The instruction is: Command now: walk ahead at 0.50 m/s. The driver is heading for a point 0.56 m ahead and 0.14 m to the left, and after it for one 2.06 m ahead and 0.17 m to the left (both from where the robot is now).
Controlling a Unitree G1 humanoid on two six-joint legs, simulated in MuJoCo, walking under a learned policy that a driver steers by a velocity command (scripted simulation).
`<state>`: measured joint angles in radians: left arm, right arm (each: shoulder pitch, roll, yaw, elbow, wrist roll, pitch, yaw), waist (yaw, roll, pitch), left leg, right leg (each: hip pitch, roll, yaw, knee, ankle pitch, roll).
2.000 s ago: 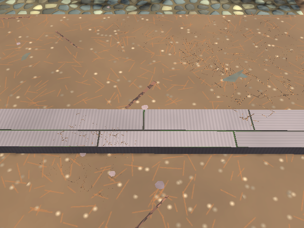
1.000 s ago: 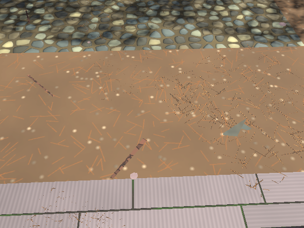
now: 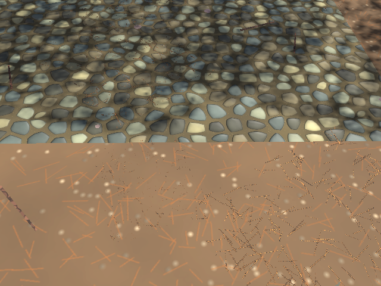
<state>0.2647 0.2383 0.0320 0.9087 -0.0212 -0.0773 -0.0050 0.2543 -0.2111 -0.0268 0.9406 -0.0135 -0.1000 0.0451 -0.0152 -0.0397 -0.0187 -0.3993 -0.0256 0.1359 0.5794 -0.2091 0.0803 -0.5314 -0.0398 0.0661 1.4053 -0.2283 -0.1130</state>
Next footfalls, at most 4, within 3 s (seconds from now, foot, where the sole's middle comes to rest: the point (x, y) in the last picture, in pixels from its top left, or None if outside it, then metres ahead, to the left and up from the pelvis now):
0.46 right None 0.41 -0.16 -0.76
1.00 left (158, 249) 0.65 0.12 -0.76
1.50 right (213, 223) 0.76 -0.09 -0.76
2.04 right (230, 232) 0.72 -0.15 -0.76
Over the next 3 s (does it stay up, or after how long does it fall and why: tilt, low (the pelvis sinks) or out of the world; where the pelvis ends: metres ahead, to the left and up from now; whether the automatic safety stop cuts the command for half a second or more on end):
stays up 0.68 -0.03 0.01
